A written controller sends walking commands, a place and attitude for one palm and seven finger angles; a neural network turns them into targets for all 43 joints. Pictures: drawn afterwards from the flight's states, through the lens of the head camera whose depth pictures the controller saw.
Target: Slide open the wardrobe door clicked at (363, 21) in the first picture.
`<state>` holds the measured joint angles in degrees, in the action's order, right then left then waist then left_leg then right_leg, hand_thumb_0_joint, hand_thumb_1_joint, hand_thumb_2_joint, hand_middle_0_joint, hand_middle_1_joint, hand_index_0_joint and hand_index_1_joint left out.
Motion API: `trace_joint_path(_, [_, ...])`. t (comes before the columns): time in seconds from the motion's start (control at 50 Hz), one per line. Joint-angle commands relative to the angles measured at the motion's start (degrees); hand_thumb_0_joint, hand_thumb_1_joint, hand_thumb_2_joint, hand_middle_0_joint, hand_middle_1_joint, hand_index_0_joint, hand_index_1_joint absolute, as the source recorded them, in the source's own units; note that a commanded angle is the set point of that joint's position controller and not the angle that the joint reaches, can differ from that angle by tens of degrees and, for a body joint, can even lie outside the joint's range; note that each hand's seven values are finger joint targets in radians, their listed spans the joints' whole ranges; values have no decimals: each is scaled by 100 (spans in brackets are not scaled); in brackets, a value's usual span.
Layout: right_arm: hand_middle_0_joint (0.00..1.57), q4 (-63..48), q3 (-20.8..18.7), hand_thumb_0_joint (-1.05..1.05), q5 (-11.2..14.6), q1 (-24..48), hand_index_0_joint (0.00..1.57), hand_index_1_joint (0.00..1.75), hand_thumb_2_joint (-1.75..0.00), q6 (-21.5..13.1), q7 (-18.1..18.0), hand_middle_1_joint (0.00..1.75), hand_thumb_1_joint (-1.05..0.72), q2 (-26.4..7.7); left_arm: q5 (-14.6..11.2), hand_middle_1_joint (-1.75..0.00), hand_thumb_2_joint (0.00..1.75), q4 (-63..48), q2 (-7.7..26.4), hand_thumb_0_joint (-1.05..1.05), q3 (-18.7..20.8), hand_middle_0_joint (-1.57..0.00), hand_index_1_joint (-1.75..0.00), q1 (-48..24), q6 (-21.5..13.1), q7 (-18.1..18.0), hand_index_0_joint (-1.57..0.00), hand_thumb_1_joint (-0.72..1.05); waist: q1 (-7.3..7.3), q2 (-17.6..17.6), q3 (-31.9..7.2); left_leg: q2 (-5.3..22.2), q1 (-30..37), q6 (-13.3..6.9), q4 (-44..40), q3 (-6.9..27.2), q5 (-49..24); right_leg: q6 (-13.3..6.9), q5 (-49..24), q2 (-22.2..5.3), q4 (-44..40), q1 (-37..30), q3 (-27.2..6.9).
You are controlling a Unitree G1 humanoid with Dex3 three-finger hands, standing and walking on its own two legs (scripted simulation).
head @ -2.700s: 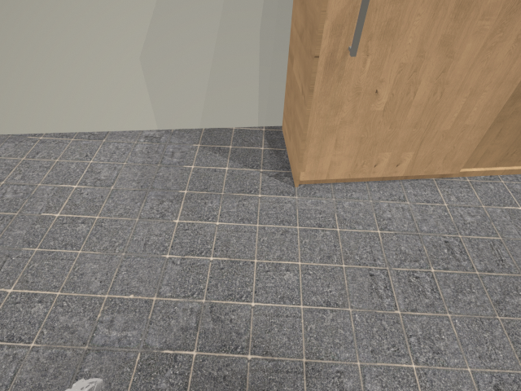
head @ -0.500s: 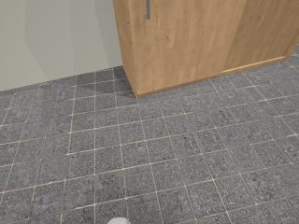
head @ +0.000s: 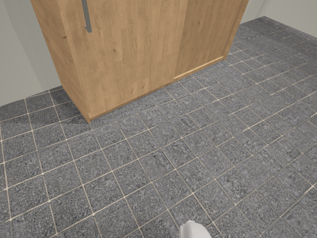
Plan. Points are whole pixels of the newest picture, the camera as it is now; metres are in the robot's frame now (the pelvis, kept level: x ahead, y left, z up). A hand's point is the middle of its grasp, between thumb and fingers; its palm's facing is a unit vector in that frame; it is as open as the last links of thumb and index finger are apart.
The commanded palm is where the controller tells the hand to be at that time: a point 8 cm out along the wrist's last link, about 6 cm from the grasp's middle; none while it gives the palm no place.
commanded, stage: walk to a spot facing it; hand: left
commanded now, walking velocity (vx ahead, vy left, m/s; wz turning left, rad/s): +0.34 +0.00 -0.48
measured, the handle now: (83, 6) +1.10 +0.45 +0.09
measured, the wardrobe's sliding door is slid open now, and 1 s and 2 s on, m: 0.00 0.00 0.00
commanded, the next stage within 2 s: turn to face it in 1.16 s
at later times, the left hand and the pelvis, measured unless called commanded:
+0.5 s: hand (124, 180) +0.33 +0.13 -0.17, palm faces -0.19 -0.96 -0.22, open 7.2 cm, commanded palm none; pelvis +0.21 -0.05 -0.01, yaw -12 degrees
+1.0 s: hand (133, 138) +0.51 +0.12 -0.18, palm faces -0.29 -0.95 -0.13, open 7.4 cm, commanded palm none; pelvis +0.43 -0.04 +0.00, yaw -22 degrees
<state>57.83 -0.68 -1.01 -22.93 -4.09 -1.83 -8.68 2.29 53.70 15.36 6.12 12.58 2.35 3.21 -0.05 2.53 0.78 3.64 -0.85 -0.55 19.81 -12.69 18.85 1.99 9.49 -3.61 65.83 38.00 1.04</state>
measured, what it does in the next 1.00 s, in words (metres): walks ahead, turning right: right foot, then left foot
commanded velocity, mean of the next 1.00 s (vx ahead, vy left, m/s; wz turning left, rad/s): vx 0.36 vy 0.00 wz -0.33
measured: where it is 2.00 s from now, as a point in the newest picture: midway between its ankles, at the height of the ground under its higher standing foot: (187, 173)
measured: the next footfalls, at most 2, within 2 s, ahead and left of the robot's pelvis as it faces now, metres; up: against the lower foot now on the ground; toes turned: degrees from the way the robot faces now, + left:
right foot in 0.22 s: +0.24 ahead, -0.13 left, +0.00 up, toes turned -15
left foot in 0.68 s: +0.45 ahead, +0.05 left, +0.00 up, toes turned -5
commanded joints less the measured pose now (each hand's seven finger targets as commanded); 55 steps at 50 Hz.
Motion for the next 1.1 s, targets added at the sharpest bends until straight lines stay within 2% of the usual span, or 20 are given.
trace_joint_path(0.0, [20, 29, -218, 0, -33, -655, 20, 30, -90, -151, -38, 30, -90, -818, -28, -30, 90, -674, -242, 0, -199, -20, -30, -1082, -167, 65, -20, 90, 260, -963, 823, 1430, 412, -530, -737, 513, -2789, -68, -121, -131, -1118, 878, 405])
trace_joint_path(0.08, [20, 281, -237, 0, -72, -973, 20, 30, -90, -86, -25, 30, -90, -825, -44, -30, 90, -685, -278, 0, -260, -20, -30, -1554, -244, 36, -20, 90, 405, -1093, 805, 1439, 522, -462, -300, 46, -4419, -371, 128, 219, -2414, -103, 835])
trace_joint_path(0.16, [20, 232, -286, 0, -9, -633, 20, 30, -90, -47, 0, 30, -90, -1141, -14, -30, 90, -135, 136, 0, -118, -20, -30, 135, -380, -67, -20, 90, -463, -1145, -257, 1357, 0, -173, 2111, -397, -5864, -794, 193, 717, -3265, -2897, 1090])
trace_joint_path(0.18, [20, 160, -249, 0, 66, -603, 20, 30, -90, -32, 78, 30, -90, -993, 5, -30, 90, 103, 603, 0, -14, -20, -30, 946, -444, -133, -20, 90, -846, -627, -855, 1242, -1426, 9, 3617, -363, -4215, -1070, -218, 27, -3457, -4720, 309])
trace_joint_path(0.2, [20, -47, -195, 0, 152, -707, 20, 30, -90, -53, 71, 30, -90, -525, -62, -30, 90, 229, 1225, 0, 125, -20, -30, 1567, -491, -228, -20, 90, -872, 522, -1608, 242, -3282, 335, 5815, -135, 1185, -1878, -870, -1933, -3807, -6041, -2647])
trace_joint_path(0.22, [20, -242, -222, 0, 124, -189, 20, 30, -90, -78, 29, 30, -90, -647, -208, -30, 90, 229, 1430, 0, 149, -20, -30, 1530, -436, -277, -20, 90, -892, 228, -1560, 246, -3717, 185, 6463, 742, 1404, -2127, -1207, -2247, -4475, -5639, -3181])
trace_joint_path(0.24, [20, -287, -269, 0, 89, -13, 20, 30, -90, -60, 42, 30, -90, -685, -204, -30, 90, 73, 1293, 0, 109, -20, -30, 1071, -435, -283, -20, 90, -685, 346, -1179, 422, -3795, 197, 6645, 1100, 842, -1943, -343, -2103, -4793, -4861, -3038])
trace_joint_path(0.28, [20, -138, -277, 0, -21, 114, 20, 30, -90, 67, 76, 30, -90, -659, -186, -30, 90, -56, 657, 0, -53, -20, -30, 185, -487, -361, -20, 90, -176, -499, -206, 833, -3409, 215, 5940, 1207, 152, -1598, 68, -1608, -5040, -3108, -1911])
trace_joint_path(0.34, [20, 46, -242, 0, -79, -363, 20, 30, -90, 263, 112, 30, -90, -351, -105, -30, 90, 17, 334, 0, -156, -20, -30, -55, -594, -360, -20, 90, 274, -99, -20, 798, -2825, 321, 4990, 1004, -128, -1318, -340, -1015, -5230, -1979, -945])
trace_joint_path(0.42, [20, -130, -263, 0, -91, 81, 20, 30, -90, 268, 203, 30, -90, -295, -109, -30, 90, 154, 192, 0, -147, -20, -30, 166, -655, -337, -20, 90, 206, 317, 82, 698, -2945, 396, 3890, 865, -642, -1293, -131, -693, -5335, -1990, -761])
trace_joint_path(0.56, [20, -596, -267, 0, -53, 1457, 20, 30, -90, 103, 329, 30, -90, -424, -100, -30, 90, 375, 398, 0, -165, -20, -30, 747, -655, -336, -20, 90, -172, 380, 404, 339, -2655, 270, 1996, 699, -598, -1261, -231, -881, -5146, -2714, -1150])
trace_joint_path(0.62, [20, -417, -314, 0, -58, 966, 20, 30, -90, 20, 269, 30, -90, -624, -133, -30, 90, 409, 419, 0, -137, -20, -30, 685, -628, -354, -20, 90, 167, 60, 237, 70, -1211, 195, 975, 472, -770, -1027, -844, -645, -4267, -2485, -929])
trace_joint_path(0.64, [20, -189, -382, 0, -84, 273, 20, 30, -90, -20, 208, 30, -90, -896, -155, -30, 90, 362, 306, 0, -147, -20, -30, 656, -617, -329, -20, 90, 462, -400, -125, 306, 25, 42, 655, 810, -729, -834, -1059, -305, -3151, -1929, -654])
trace_joint_path(0.66, [20, -29, -531, 0, -175, -430, 20, 30, -90, -48, 155, 30, -90, -1527, -198, -30, 90, 266, -21, 0, -177, -20, -30, 844, -606, -274, -20, 90, 645, -1655, -617, 1740, 1221, -486, 182, 2582, -329, -550, 443, 352, -1436, -697, -18])
trace_joint_path(0.68, [20, 28, -555, 0, -135, -786, 20, 30, -90, 26, 143, 30, -90, -1752, -162, -30, 90, 153, -17, 0, -221, -20, -30, 712, -631, -285, -20, 90, 724, -2412, -703, 2565, 1164, -776, -595, 3634, 324, -450, 2238, 496, -62, -161, 78])
trace_joint_path(0.7, [20, 24, -470, 0, -92, -496, 20, 30, -90, 34, 104, 30, -90, -1408, -118, -30, 90, 179, 144, 0, -168, -20, -30, 339, -599, -303, -20, 90, 720, -1595, -295, 2551, 518, -779, -855, 3650, 819, -466, 1943, 207, 538, 57, -244])
trace_joint_path(0.74, [20, -171, -334, 0, -73, 274, 20, 30, -90, -8, 100, 30, -90, -921, -73, -30, 90, 279, -86, 0, -147, -20, -30, 286, -527, -201, -20, 90, 305, -646, 528, 2131, -600, -593, -1078, 2588, 878, -416, 1092, -196, 656, 39, -259])
trace_joint_path(0.8, [20, -119, -271, 0, -34, 512, 20, 30, -90, -104, 60, 30, -90, -650, -34, -30, 90, 513, -362, 0, -130, -20, -30, 887, -333, -180, -20, 90, -84, -947, 389, 1551, -998, -213, -1052, 1145, -214, -259, 364, -241, 454, -411, -139])
trace_joint_path(0.96, [20, 210, -316, 0, -20, -229, 20, 30, -90, -143, 13, 30, -90, -610, -16, -30, 90, 135, -474, 0, -79, -20, -30, -104, -209, -91, -20, 90, 105, -886, 690, 1583, -114, -502, -990, 256, -1691, -37, -153, -451, -742, 511, 278])
trace_joint_path(1.08, [20, 411, -340, 0, -95, -611, 20, 30, -90, -46, 29, 30, -90, -673, -55, -30, 90, -152, -485, 0, -145, -20, -30, -979, -280, -61, -20, 90, 326, -1035, 915, 1721, 276, -467, -565, -237, -2789, -309, 138, -148, -2392, -93, 731])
